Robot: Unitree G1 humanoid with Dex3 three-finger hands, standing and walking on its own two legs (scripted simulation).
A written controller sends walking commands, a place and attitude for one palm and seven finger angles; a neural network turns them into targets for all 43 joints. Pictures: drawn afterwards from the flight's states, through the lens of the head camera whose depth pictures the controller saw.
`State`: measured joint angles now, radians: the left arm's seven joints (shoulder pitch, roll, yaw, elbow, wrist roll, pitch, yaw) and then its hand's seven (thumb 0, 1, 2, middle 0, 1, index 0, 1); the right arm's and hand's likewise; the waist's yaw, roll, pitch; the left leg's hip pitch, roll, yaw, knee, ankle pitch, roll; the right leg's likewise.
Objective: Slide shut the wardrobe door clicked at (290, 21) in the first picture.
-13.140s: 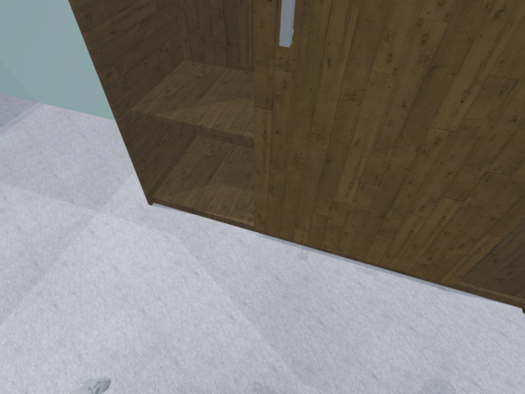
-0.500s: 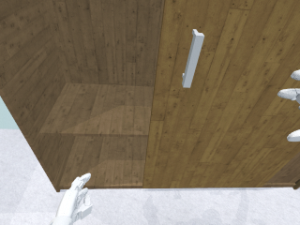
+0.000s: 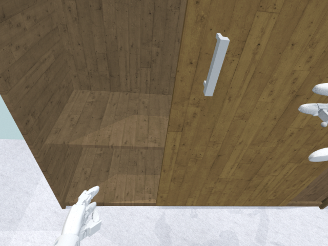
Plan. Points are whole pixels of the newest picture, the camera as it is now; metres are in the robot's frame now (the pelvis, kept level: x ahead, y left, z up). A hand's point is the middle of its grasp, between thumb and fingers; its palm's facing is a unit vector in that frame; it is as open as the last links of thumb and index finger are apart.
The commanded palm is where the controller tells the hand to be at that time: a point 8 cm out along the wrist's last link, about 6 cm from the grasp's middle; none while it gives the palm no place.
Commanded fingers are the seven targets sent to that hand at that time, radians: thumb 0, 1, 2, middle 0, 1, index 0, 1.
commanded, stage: move the hooked fingers beside the handle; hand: right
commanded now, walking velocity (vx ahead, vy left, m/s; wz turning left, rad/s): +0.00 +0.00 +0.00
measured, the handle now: (213, 65) +0.54 -0.13 +0.23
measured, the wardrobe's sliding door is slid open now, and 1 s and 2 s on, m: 0.55 0.55 0.55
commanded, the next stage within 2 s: none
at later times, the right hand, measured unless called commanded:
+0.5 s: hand (298, 108) +0.33 -0.26 +0.25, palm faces +0.04 +1.00 -0.07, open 14.0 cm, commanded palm +0.31 -0.30 +0.25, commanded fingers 0.00 0.50 -0.30 0.30 1.20 0.30 1.20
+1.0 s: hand (267, 90) +0.40 -0.23 +0.25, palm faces +0.02 +1.00 -0.03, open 14.0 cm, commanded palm +0.38 -0.27 +0.24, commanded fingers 0.00 0.50 -0.30 0.30 1.20 0.30 1.20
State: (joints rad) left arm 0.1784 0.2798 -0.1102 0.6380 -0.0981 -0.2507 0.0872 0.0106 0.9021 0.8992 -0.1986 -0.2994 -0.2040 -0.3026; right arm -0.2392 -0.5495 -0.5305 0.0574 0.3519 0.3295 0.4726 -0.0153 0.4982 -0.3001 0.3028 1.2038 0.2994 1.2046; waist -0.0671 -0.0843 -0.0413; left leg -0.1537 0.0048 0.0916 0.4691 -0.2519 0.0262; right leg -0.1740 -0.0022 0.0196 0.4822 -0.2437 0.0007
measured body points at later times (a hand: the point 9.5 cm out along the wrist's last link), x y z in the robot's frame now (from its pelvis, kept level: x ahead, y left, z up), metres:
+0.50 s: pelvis +0.00 -0.01 +0.00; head -0.03 +0.02 +0.45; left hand +0.19 +0.22 -0.07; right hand +0.32 -0.32 +0.26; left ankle +0.01 +0.10 -0.74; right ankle +0.01 -0.12 -0.74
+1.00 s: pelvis +0.01 -0.02 +0.00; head -0.01 +0.01 +0.45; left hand +0.18 +0.22 -0.08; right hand +0.39 -0.28 +0.25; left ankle +0.01 +0.10 -0.74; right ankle +0.01 -0.12 -0.74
